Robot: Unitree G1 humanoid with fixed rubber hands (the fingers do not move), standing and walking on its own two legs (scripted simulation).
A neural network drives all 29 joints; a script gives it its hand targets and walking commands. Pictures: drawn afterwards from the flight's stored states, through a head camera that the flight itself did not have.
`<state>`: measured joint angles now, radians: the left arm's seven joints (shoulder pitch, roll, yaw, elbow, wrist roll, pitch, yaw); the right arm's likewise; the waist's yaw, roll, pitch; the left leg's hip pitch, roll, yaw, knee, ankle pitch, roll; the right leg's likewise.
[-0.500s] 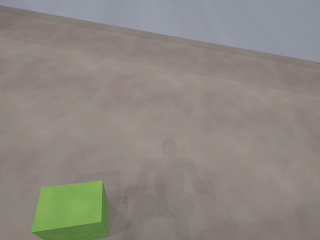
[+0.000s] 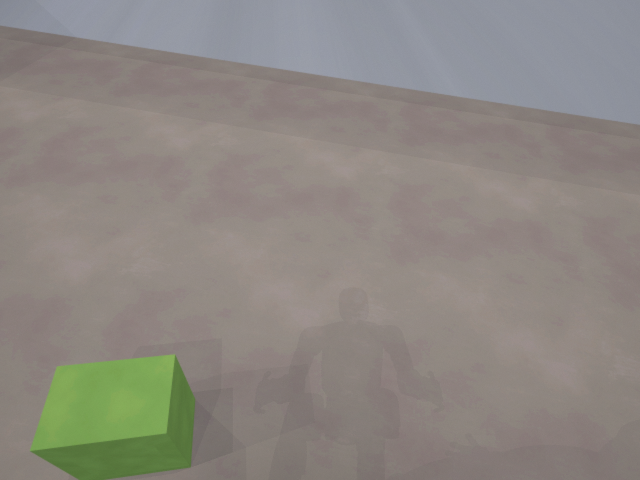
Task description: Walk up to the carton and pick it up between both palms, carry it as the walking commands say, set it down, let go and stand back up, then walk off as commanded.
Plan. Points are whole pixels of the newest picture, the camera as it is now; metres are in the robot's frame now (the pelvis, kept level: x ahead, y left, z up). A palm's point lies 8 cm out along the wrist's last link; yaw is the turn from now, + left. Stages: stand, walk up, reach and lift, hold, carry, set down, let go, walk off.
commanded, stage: walk off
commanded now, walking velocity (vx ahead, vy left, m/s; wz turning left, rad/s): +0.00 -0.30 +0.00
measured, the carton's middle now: (128, 420) +0.39 +0.49 -0.60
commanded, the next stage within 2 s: stand in 1.54 s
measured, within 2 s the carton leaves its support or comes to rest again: neither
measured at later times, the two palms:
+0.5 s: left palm out of the picture +0.05 +0.11 -0.10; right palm out of the picture +0.07 -0.42 -0.12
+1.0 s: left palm out of the picture +0.04 -0.03 -0.12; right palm out of the picture +0.03 -0.56 -0.12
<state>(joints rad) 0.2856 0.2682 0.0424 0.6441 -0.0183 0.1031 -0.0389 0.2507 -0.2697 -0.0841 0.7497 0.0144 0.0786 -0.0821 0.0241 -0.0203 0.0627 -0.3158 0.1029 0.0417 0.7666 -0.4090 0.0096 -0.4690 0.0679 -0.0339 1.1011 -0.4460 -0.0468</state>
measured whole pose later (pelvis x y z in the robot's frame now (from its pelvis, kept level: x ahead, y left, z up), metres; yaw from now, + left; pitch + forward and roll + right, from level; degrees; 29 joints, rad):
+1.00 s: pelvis -0.05 -0.28 -0.01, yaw -2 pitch -1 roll -1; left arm 0.28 0.26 0.02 0.64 -0.02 0.08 -0.07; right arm 0.23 -0.27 -0.08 0.77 0.01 0.08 -0.07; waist 0.03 0.02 0.09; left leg -0.39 0.17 -0.02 0.97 -0.60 -0.11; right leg -0.36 0.01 0.00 0.77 -0.40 -0.01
